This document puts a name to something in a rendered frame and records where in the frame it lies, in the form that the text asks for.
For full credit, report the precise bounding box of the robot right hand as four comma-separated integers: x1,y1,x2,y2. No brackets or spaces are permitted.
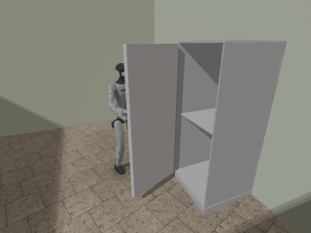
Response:
118,108,127,120

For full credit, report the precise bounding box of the robot torso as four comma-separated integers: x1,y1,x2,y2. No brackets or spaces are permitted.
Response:
114,82,126,123

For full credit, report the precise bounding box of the robot right thigh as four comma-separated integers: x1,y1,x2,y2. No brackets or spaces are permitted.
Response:
111,117,125,153

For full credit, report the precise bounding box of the right robot upper arm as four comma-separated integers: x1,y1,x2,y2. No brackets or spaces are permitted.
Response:
107,83,118,105

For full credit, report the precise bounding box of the right robot forearm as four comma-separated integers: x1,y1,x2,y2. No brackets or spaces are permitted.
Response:
108,101,120,114

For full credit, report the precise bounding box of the fridge door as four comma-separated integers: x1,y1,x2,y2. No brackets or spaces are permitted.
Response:
122,44,179,198

